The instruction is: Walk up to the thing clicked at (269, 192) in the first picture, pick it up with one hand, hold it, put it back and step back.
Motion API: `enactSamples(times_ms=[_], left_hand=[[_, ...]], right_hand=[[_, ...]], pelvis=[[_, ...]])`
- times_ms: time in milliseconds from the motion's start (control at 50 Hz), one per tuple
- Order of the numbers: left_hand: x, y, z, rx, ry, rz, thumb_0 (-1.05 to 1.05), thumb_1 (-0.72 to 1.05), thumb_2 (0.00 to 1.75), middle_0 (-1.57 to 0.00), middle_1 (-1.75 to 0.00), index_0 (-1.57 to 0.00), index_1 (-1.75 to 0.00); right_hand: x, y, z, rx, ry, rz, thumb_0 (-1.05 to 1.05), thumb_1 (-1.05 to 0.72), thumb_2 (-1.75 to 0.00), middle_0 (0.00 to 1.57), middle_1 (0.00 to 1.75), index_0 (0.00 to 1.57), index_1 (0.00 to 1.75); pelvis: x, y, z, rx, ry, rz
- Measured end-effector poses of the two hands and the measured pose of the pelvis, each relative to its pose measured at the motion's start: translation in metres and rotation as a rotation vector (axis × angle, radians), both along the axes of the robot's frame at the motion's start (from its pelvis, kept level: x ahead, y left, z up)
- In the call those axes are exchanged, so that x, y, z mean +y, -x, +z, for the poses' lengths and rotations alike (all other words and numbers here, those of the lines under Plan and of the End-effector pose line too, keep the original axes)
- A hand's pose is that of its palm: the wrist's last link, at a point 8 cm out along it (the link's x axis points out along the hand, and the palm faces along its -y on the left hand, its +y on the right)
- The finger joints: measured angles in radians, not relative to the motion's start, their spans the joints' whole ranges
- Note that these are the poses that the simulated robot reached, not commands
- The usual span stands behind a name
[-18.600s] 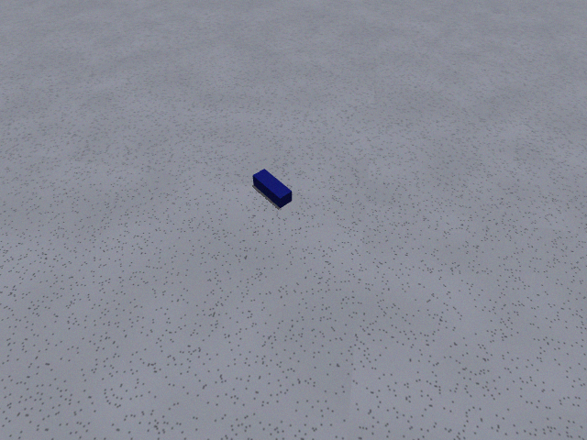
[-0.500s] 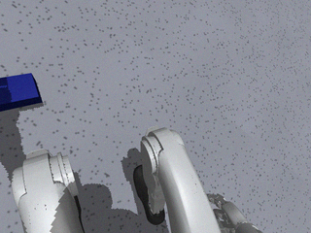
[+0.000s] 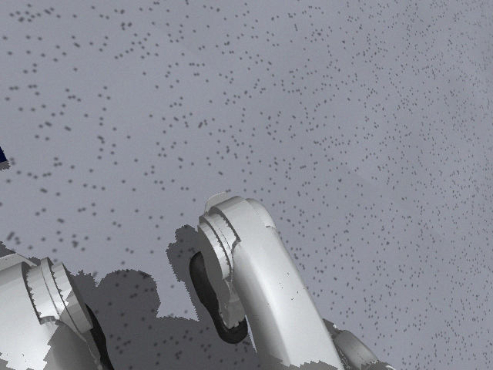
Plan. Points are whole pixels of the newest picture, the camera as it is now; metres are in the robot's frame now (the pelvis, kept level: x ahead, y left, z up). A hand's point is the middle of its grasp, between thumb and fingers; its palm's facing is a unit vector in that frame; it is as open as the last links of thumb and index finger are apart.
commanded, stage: rest palm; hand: left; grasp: from above
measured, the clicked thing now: out of the picture +0.47 +0.33 -0.27
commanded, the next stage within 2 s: close in 0.84 s
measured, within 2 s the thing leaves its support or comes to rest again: neither
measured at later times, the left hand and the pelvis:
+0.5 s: hand out of the picture +0.45 +0.33 -0.24, palm faces -0.44 -0.16 -0.89, open 14.2 cm; pelvis +0.00 +0.00 +0.00, yaw -2 degrees
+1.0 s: hand out of the picture +0.45 +0.32 -0.25, palm faces -0.43 -0.16 -0.89, open 14.0 cm; pelvis +0.00 +0.01 +0.00, yaw -3 degrees
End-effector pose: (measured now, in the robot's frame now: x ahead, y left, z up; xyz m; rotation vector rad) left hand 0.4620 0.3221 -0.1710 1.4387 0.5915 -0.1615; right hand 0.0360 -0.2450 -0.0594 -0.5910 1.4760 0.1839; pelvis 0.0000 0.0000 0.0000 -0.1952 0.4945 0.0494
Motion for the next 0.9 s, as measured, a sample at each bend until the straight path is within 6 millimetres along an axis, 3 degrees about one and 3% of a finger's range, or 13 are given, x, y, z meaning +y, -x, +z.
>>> enactSamples(times_ms=[380,900], left_hand=[[0.006,0.005,-0.012,-0.022,0.01,0.012,0.0,-0.54,1.0,-0.09,-0.98,-0.07,-1.0],[0.002,0.003,-0.025,-0.026,0.002,0.011,0.0,-0.51,0.98,-0.09,-1.01,-0.09,-1.02]], right_hand=[[0.0,-0.035,0.01,-0.067,0.002,0.11,0.0,-0.9,-0.9,0.2,0.3,0.2,0.3],[0.007,-0.015,0.017,-0.019,-0.003,0.117,0.0,-0.9,-0.91,0.2,0.3,0.2,0.3]], pelvis=[[0.004,-0.001,0.0,-0.017,0.027,-0.009],[0.007,0.001,0.0,-0.034,0.046,-0.02]])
